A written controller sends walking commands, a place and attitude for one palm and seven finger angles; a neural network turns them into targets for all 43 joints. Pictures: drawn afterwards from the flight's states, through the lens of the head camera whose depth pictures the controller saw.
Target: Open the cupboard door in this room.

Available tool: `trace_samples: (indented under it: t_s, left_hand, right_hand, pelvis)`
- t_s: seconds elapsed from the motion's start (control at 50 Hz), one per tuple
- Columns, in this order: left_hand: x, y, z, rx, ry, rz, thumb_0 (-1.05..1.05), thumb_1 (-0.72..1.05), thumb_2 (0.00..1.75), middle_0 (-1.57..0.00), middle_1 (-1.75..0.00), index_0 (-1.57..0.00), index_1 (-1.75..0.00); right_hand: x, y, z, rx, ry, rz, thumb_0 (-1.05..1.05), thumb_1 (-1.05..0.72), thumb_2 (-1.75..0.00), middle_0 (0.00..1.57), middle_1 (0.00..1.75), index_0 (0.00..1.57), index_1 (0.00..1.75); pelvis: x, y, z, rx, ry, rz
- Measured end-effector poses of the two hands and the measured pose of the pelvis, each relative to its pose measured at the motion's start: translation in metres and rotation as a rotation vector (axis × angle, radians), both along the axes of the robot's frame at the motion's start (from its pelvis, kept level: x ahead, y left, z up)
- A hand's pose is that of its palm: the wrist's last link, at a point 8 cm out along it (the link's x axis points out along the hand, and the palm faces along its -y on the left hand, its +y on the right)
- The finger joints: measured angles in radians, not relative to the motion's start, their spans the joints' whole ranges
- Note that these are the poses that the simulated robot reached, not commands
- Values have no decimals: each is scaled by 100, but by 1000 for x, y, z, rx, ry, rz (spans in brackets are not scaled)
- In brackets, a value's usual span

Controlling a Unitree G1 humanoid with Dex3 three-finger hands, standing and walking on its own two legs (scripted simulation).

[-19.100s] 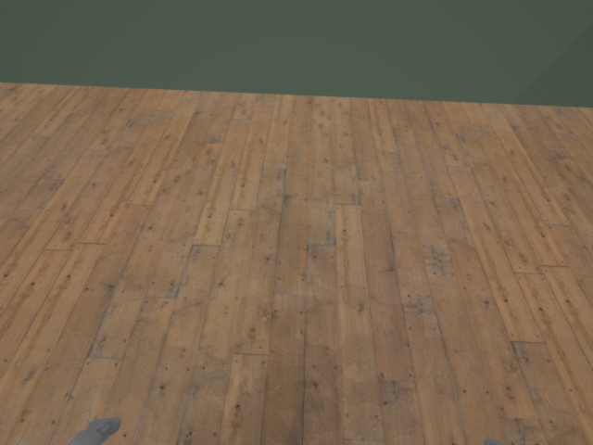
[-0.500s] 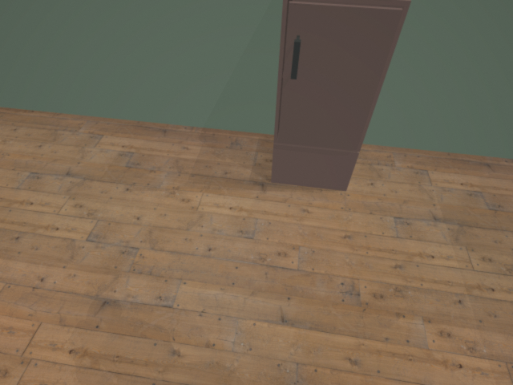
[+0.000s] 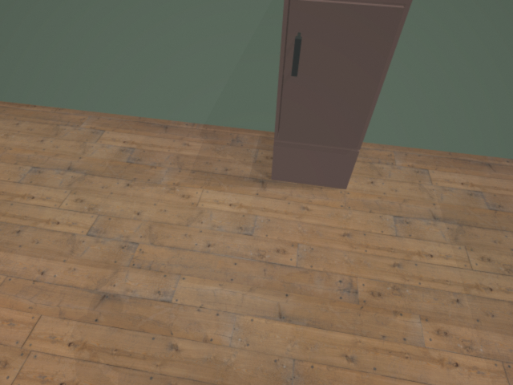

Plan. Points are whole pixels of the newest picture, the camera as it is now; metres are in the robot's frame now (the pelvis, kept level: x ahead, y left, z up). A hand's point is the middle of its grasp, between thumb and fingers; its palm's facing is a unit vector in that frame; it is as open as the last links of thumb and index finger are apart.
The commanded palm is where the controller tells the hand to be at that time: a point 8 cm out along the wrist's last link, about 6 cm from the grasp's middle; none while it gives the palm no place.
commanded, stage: walk to a spot facing it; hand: left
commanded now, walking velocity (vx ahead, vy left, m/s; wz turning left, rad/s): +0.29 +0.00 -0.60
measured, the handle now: (296, 54) +1.19 -0.07 -0.05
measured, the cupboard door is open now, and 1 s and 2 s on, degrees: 0 0 0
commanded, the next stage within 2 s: turn to face it in 1.18 s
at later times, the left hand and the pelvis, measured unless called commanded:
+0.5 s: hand (164, 353) +0.21 +0.20 -0.19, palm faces -0.20 -0.96 -0.17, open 7.4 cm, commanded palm none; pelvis +0.10 +0.02 -0.01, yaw -14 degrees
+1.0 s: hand (230, 257) +0.41 +0.09 -0.17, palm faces -0.45 -0.86 -0.23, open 7.4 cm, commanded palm none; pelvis +0.29 -0.06 -0.01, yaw -31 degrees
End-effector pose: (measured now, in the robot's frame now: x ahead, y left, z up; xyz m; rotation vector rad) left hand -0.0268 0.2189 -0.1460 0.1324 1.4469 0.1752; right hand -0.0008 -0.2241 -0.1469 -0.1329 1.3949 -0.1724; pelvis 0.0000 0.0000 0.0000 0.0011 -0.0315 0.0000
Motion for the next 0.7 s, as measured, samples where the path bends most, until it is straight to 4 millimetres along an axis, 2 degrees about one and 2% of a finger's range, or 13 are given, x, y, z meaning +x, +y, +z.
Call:
trace_samples:
  t_s: [0.1, 0.2, 0.28, 0.32, 0.36, 0.42, 0.5, 0.56, 0.62, 0.66, 0.7]
  left_hand:
    - [7, 5, -3, -2, 11, -14, 0, 91, 90, -20, -30, -20, -30]
    - [20, 14, -11, -21, 29, -24, 0, 90, 90, -20, -30, -20, -30]
    - [41, 29, -21, -42, 53, -56, 0, 90, 90, -20, -30, -20, -30]
    - [62, 34, -21, -47, 67, -101, 0, 90, 90, -20, -30, -20, -30]
    - [93, 39, -18, -45, 51, -146, 0, 91, 90, -20, -30, -20, -30]
    - [152, 40, -14, -39, -27, -204, 1, 91, 90, -20, -30, -20, -30]
    - [238, 26, -10, -37, -147, -275, 1, 91, 90, -20, -30, -19, -30]
    - [300, 2, -8, -52, -217, -337, 1, 91, 90, -19, -30, -19, -30]
    - [358, -32, -10, -74, -272, -411, 0, 91, 90, -19, -30, -19, -30]
    - [393, -57, -14, -85, -308, -458, 0, 91, 90, -19, -30, -19, -30]
    - [420, -78, -19, -89, -346, -488, 0, 91, 90, -19, -30, -19, -30]
  right_hand:
    - [1, -3, -4, -7, -12, -31, 1, -91, -90, 20, 30, 20, 30]
    - [3, 0, -4, -24, -7, -77, 1, -91, -90, 20, 30, 20, 30]
    - [11, 7, 1, -62, -30, -119, 1, -91, -90, 20, 30, 20, 30]
    - [10, 12, 4, -79, -48, -154, 1, -91, -90, 20, 30, 20, 30]
    - [3, 19, 8, -83, -34, -194, 1, -91, -90, 20, 30, 20, 30]
    - [-10, 34, 12, -67, 30, -242, 0, -91, -90, 20, 30, 20, 30]
    - [-24, 54, 15, -23, 134, -307, 0, -91, -90, 20, 30, 20, 30]
    - [-26, 65, 15, 13, 201, -362, 1, -91, -90, 20, 30, 20, 30]
    - [-19, 68, 10, 46, 250, -419, 1, -91, -90, 20, 30, 20, 30]
    - [-9, 63, 4, 64, 271, -458, 1, -91, -90, 20, 30, 20, 30]
    - [7, 50, -7, 77, 277, -490, 1, -91, -90, 20, 30, 20, 30]
  pelvis:
    - [4, 1, -5, -7, 6, -36]
    - [17, 9, -11, -25, 30, -72]
    - [35, 22, -15, -19, 40, -123]
    - [45, 26, -15, -23, 43, -155]
    - [57, 29, -11, -31, 43, -177]
    - [75, 28, -7, -36, 45, -205]
    - [100, 20, -7, -35, 51, -245]
    - [123, 10, -10, -30, 57, -277]
    - [147, -2, -16, -28, 62, -310]
    - [166, -14, -24, -23, 60, -337]
    - [188, -31, -34, -3, 45, -364]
